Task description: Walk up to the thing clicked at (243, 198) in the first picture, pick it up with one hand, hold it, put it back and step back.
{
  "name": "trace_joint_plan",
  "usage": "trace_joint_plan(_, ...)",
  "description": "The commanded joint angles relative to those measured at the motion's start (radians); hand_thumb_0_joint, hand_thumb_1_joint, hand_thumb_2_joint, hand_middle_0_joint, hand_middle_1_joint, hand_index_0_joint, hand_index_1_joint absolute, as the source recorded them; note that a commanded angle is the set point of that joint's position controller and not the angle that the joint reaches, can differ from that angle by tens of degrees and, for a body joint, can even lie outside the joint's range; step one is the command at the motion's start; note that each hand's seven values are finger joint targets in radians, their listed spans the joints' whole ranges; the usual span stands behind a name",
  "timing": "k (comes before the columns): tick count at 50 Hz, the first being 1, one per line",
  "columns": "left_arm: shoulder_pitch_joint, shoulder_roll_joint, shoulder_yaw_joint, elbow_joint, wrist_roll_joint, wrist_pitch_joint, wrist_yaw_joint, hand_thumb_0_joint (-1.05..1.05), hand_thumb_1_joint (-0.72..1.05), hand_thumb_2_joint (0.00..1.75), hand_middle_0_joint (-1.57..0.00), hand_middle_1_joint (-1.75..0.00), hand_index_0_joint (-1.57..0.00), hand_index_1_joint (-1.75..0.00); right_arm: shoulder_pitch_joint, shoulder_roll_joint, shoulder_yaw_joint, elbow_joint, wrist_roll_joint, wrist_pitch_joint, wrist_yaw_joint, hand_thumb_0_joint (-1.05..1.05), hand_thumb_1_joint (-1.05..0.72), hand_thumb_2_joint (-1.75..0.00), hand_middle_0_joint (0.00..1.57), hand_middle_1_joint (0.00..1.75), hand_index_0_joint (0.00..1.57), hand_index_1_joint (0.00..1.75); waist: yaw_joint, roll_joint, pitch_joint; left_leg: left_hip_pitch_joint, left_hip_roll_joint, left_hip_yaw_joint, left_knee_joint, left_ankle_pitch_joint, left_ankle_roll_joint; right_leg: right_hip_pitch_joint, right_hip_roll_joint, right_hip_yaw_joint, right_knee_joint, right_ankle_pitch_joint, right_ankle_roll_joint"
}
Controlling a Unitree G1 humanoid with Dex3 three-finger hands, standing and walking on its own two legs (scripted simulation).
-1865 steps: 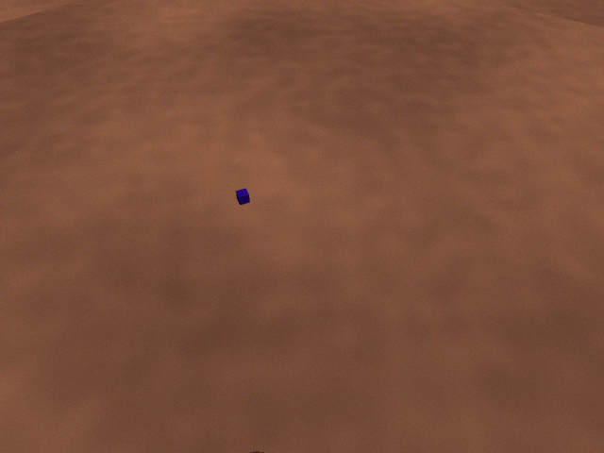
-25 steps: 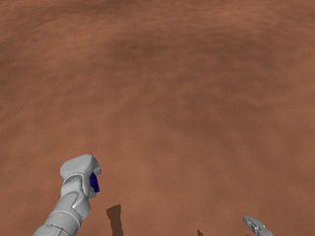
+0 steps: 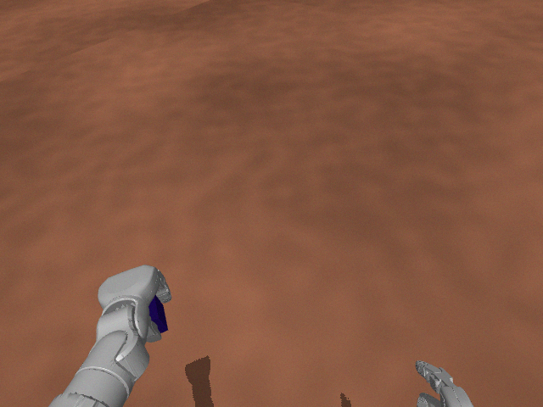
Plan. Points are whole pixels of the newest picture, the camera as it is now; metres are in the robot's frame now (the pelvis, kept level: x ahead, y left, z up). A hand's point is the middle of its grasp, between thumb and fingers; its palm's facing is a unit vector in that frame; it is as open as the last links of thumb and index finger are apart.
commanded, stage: hold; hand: left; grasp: from above
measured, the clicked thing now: (146, 317) +0.30 +0.23 -0.06
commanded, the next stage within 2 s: crouch in 0.56 s
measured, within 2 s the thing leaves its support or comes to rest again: neither
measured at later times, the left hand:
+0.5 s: hand (144, 306) +0.31 +0.23 -0.03, palm faces -0.39 -0.18 -0.91, open 7.6 cm
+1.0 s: hand (152, 326) +0.30 +0.23 -0.09, palm faces -0.47 -0.13 -0.88, open 7.5 cm
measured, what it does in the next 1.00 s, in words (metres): stands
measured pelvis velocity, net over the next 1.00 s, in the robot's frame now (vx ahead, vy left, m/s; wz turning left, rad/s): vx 0.01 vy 0.00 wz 0.01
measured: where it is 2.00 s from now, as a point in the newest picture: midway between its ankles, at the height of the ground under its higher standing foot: outside the picture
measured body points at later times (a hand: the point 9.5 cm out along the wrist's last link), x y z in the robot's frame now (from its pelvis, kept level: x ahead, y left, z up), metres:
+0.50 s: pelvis +0.01 +0.00 +0.00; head +0.02 -0.03 +0.45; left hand +0.32 +0.23 +0.02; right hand +0.16 -0.25 -0.11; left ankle +0.01 +0.13 -0.73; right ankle +0.02 -0.12 -0.73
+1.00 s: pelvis +0.01 +0.00 -0.01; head +0.04 -0.01 +0.44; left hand +0.32 +0.23 -0.04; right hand +0.14 -0.26 -0.12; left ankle +0.01 +0.13 -0.73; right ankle +0.02 -0.12 -0.73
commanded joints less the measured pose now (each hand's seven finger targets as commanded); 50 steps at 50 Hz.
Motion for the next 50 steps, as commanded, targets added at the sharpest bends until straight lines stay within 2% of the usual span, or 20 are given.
trace_joint_plan(1, -0.355, 0.201, 0.092, -0.182, 0.032, -0.006, 0.029, 0.0, 0.66, 0.49, -1.15, -0.28, -1.12, -0.32, -0.106, -0.111, -0.037, -0.142, 0.003, -0.047, -0.005, 0.0, -0.9, -0.9, 0.2, 0.3, 0.2, 0.3, -0.002, -0.066, -0.197, 0.078, -0.032, 0.014, -0.084, 0.141, 0.02, 0.07, 0.029, -0.009, -0.1, 0.107, -0.007)
trace_joint_plan(16, -0.358, 0.198, 0.098, -0.151, 0.036, 0.0, 0.028, 0.0, 0.62, 0.49, -1.12, -0.29, -1.09, -0.33, -0.094, -0.109, -0.038, -0.135, 0.005, -0.049, -0.003, 0.0, -0.9, -0.9, 0.2, 0.3, 0.2, 0.3, 0.007, -0.06, -0.203, 0.087, -0.029, 0.014, -0.092, 0.178, 0.017, 0.085, 0.031, -0.01, -0.103, 0.141, -0.01)
trace_joint_plan(18, -0.375, 0.217, 0.114, -0.174, 0.035, -0.006, 0.033, 0.0, 0.64, 0.5, -1.14, -0.3, -1.1, -0.34, -0.092, -0.109, -0.039, -0.132, 0.002, -0.05, -0.004, 0.0, -0.9, -0.9, 0.2, 0.3, 0.2, 0.3, 0.013, -0.065, -0.223, 0.087, -0.032, 0.015, -0.086, 0.193, 0.018, 0.099, 0.029, -0.01, -0.104, 0.158, -0.007)
trace_joint_plan(20, -0.35, 0.191, 0.098, -0.151, 0.035, -0.004, 0.035, 0.0, 0.65, 0.51, -1.16, -0.28, -1.11, -0.33, -0.084, -0.109, -0.042, -0.131, 0.003, -0.048, -0.001, 0.0, -0.9, -0.9, 0.2, 0.3, 0.2, 0.3, 0.003, -0.064, -0.227, 0.098, -0.031, 0.019, -0.081, 0.217, 0.019, 0.102, 0.029, -0.006, -0.097, 0.188, -0.007)
trace_joint_plan(22, -0.37, 0.214, 0.119, -0.152, 0.042, -0.003, 0.045, 0.0, 0.65, 0.48, -1.15, -0.28, -1.11, -0.32, -0.079, -0.111, -0.044, -0.126, 0.002, -0.045, -0.001, 0.0, -0.9, -0.9, 0.2, 0.3, 0.2, 0.3, 0.003, -0.059, -0.237, 0.105, -0.031, 0.02, -0.078, 0.236, 0.018, 0.106, 0.03, -0.007, -0.097, 0.21, -0.005)
trace_joint_plan(25, -0.402, 0.212, 0.112, -0.194, 0.035, -0.003, 0.052, 0.0, 0.64, 0.5, -1.15, -0.28, -1.11, -0.33, -0.074, -0.114, -0.049, -0.121, 0.0, -0.043, 0.001, 0.0, -0.9, -0.9, 0.2, 0.3, 0.2, 0.3, 0.004, -0.034, -0.259, 0.124, -0.026, 0.017, -0.081, 0.269, 0.015, 0.117, 0.034, -0.013, -0.091, 0.241, -0.01)
trace_joint_plan(26, -0.368, 0.195, 0.102, -0.135, 0.039, 0.003, 0.049, 0.0, 0.63, 0.49, -1.14, -0.27, -1.1, -0.31, -0.073, -0.113, -0.047, -0.12, 0.002, -0.042, 0.002, 0.0, -0.9, -0.9, 0.2, 0.3, 0.2, 0.3, -0.001, -0.059, -0.236, 0.114, -0.023, 0.013, -0.081, 0.274, 0.016, 0.111, 0.036, -0.015, -0.09, 0.243, -0.01)
trace_joint_plan(28, -0.388, 0.205, 0.106, -0.168, 0.037, -0.001, 0.047, 0.0, 0.62, 0.49, -1.12, -0.28, -1.09, -0.32, -0.072, -0.114, -0.052, -0.12, 0.003, -0.04, 0.001, 0.0, -0.9, -0.9, 0.2, 0.3, 0.2, 0.3, 0.007, -0.042, -0.251, 0.124, -0.025, 0.015, -0.083, 0.283, 0.015, 0.116, 0.036, -0.015, -0.092, 0.254, -0.011)
trace_joint_plan(29, -0.379, 0.198, 0.096, -0.143, 0.034, -0.001, 0.043, 0.0, 0.61, 0.47, -1.12, -0.27, -1.08, -0.31, -0.071, -0.118, -0.05, -0.12, 0.002, -0.039, 0.001, 0.0, -0.9, -0.9, 0.2, 0.3, 0.2, 0.3, -0.002, -0.058, -0.235, 0.119, -0.024, 0.013, -0.082, 0.272, 0.017, 0.114, 0.036, -0.017, -0.096, 0.241, -0.01)
trace_joint_plan(30, -0.355, 0.175, 0.085, -0.137, 0.03, 0.002, 0.038, 0.0, 0.61, 0.46, -1.11, -0.27, -1.08, -0.3, -0.074, -0.111, -0.05, -0.122, 0.004, -0.04, 0.001, 0.0, -0.9, -0.9, 0.2, 0.3, 0.2, 0.3, 0.003, -0.071, -0.226, 0.115, -0.026, 0.014, -0.08, 0.276, 0.019, 0.114, 0.034, -0.018, -0.094, 0.252, -0.007)
trace_joint_plan(32, -0.349, 0.193, 0.098, -0.156, 0.029, 0.002, 0.032, 0.0, 0.61, 0.48, -1.11, -0.29, -1.07, -0.33, -0.075, -0.114, -0.051, -0.127, 0.005, -0.037, 0.002, 0.0, -0.9, -0.9, 0.2, 0.3, 0.2, 0.3, 0.016, -0.065, -0.227, 0.109, -0.03, 0.019, -0.083, 0.268, 0.019, 0.119, 0.031, -0.016, -0.103, 0.245, -0.007)
trace_joint_plan(33, -0.316, 0.179, 0.092, -0.108, 0.028, 0.005, 0.031, 0.0, 0.69, 0.4, -1.11, -0.37, -1.13, -0.37, -0.073, -0.116, -0.05, -0.128, 0.003, -0.037, 0.003, 0.0, -0.91, -0.91, 0.2, 0.3, 0.2, 0.3, 0.004, -0.086, -0.208, 0.101, -0.028, 0.017, -0.082, 0.261, 0.021, 0.115, 0.031, -0.016, -0.103, 0.236, -0.007)
trace_joint_plan(34, -0.337, 0.189, 0.097, -0.153, 0.024, -0.002, 0.03, 0.0, 0.61, 0.37, -1.03, -0.36, -1.05, -0.34, -0.074, -0.115, -0.051, -0.131, 0.003, -0.038, 0.003, 0.0, -0.86, -0.89, 0.2, 0.3, 0.2, 0.3, 0.013, -0.072, -0.214, 0.104, -0.025, 0.013, -0.088, 0.262, 0.017, 0.112, 0.035, -0.021, -0.099, 0.229, -0.011)
trace_joint_plan(35, -0.32, 0.193, 0.102, -0.121, 0.034, -0.002, 0.028, 0.0, 0.67, 0.37, -1.08, -0.3, -1.09, -0.29, -0.076, -0.114, -0.05, -0.134, 0.005, -0.035, 0.003, 0.0, -0.87, -0.89, 0.2, 0.3, 0.2, 0.3, 0.012, -0.062, -0.205, 0.108, -0.026, 0.018, -0.089, 0.269, 0.016, 0.109, 0.034, -0.02, -0.099, 0.236, -0.012)
trace_joint_plan(39, -0.274, 0.172, 0.092, -0.074, 0.046, -0.03, 0.033, 0.0, 0.73, 0.38, -1.13, -0.31, -1.14, -0.3, -0.062, -0.113, -0.05, -0.139, 0.002, -0.032, 0.004, 0.0, -0.87, -0.89, 0.2, 0.3, 0.2, 0.3, -0.005, -0.109, -0.148, 0.074, -0.028, 0.016, -0.083, 0.229, 0.021, 0.078, 0.032, -0.02, -0.105, 0.201, -0.01)
trace_joint_plan(40, -0.305, 0.172, 0.097, -0.082, 0.05, -0.049, 0.036, 0.0, 0.73, 0.4, -1.14, -0.3, -1.14, -0.3, -0.053, -0.112, -0.053, -0.137, 0.002, -0.032, 0.005, 0.0, -0.87, -0.89, 0.2, 0.3, 0.2, 0.3, -0.01, -0.109, -0.163, 0.073, -0.028, 0.018, -0.076, 0.227, 0.023, 0.072, 0.03, -0.016, -0.099, 0.206, -0.008)
trace_joint_plan(44, -0.314, 0.181, 0.114, -0.01, 0.076, -0.113, 0.082, 0.0, 0.73, 0.4, -1.14, -0.3, -1.14, -0.3, -0.025, -0.115, -0.059, -0.122, -0.004, -0.026, 0.009, 0.0, -0.88, -0.89, 0.2, 0.3, 0.2, 0.3, -0.023, -0.121, -0.168, 0.03, -0.036, 0.026, -0.027, 0.217, 0.028, 0.042, 0.02, -0.007, -0.066, 0.21, -0.005)
trace_joint_plan(48, -0.398, 0.186, 0.136, 0.132, 0.114, -0.18, 0.187, 0.0, 0.73, 0.31, -1.12, -0.28, -1.14, -0.27, 0.011, -0.124, -0.075, -0.084, -0.018, -0.017, 0.022, 0.0, -0.88, -0.89, 0.2, 0.3, 0.2, 0.3, -0.052, -0.106, -0.175, -0.086, -0.03, 0.026, 0.088, 0.191, 0.018, -0.085, 0.023, -0.01, 0.044, 0.184, -0.011)
trace_joint_plan(49, -0.422, 0.194, 0.153, 0.137, 0.121, -0.197, 0.219, 0.0, 0.72, 0.29, -1.11, -0.28, -1.13, -0.26, 0.026, -0.127, -0.083, -0.078, -0.023, -0.014, 0.025, 0.0, -0.88, -0.89, 0.2, 0.3, 0.2, 0.3, -0.052, -0.081, -0.217, -0.118, -0.03, 0.028, 0.131, 0.185, 0.015, -0.114, 0.022, -0.007, 0.087, 0.18, -0.014)
trace_joint_plan(50, -0.424, 0.172, 0.148, 0.187, 0.131, -0.209, 0.245, 0.0, 0.72, 0.28, -1.11, -0.28, -1.13, -0.26, 0.031, -0.124, -0.087, -0.072, -0.027, -0.009, 0.028, 0.0, -0.88, -0.89, 0.2, 0.3, 0.2, 0.3, -0.06, -0.081, -0.245, -0.165, -0.03, 0.028, 0.176, 0.183, 0.011, -0.146, 0.022, -0.007, 0.136, 0.179, -0.014)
